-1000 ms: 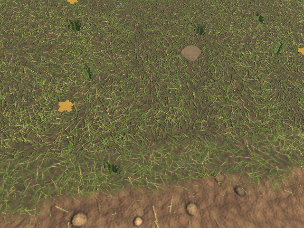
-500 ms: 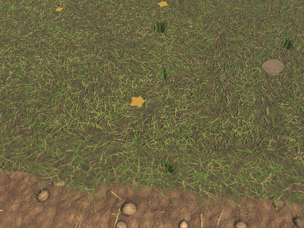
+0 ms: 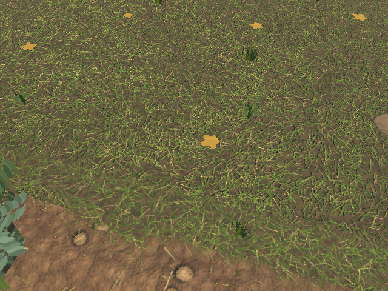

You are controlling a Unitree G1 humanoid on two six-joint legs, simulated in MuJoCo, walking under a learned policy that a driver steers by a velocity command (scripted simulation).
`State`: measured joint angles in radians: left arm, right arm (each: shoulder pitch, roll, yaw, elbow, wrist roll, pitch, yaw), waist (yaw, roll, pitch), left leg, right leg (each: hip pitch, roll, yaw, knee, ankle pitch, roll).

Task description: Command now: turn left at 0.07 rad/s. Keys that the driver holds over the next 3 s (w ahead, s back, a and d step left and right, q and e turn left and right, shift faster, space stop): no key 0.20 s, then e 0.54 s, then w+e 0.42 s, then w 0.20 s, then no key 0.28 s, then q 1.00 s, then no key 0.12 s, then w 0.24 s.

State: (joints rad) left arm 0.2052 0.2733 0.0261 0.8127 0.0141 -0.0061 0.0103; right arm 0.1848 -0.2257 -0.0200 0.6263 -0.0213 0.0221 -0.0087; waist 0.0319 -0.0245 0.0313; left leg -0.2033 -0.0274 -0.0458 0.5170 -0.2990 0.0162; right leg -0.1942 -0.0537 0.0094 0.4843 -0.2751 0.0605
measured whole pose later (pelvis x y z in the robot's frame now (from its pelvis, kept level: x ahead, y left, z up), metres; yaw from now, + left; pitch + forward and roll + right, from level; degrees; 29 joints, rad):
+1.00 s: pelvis +0.02 -0.07 +0.02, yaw -23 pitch +2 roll +3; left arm 0.30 0.29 0.04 0.72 -0.02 -0.02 0.03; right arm 0.13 -0.32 -0.09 0.73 0.01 -0.06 -0.02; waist 0.04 0.02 0.00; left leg -0.47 0.00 -0.12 0.70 -0.18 -0.08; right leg -0.15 0.09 0.19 0.33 -0.19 -0.10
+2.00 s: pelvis +0.31 -0.20 +0.00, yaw -26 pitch +0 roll -2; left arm 0.10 0.28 0.06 0.75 0.01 0.00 0.02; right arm 0.21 -0.31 -0.05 0.75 0.01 0.06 -0.02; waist 0.00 0.01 0.07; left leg -0.40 0.07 0.01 0.80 -0.39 -0.04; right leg -0.27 -0.01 -0.15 0.43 -0.15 -0.03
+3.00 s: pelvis +0.36 -0.19 +0.00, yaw +2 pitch +1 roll +0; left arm 0.26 0.30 0.05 0.80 -0.02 -0.01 -0.01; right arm 0.21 -0.28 -0.04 0.67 0.02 0.00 -0.01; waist 0.04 -0.01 0.02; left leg -0.18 0.00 0.00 0.45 -0.29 0.01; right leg -0.18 -0.03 -0.01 0.47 -0.31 -0.01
